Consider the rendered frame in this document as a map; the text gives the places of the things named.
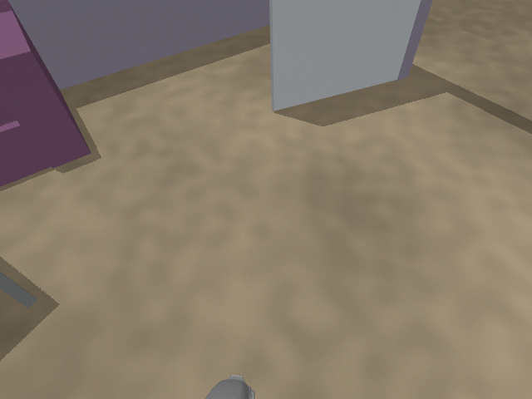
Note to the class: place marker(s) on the sofa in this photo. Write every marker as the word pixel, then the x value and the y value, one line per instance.
pixel 37 129

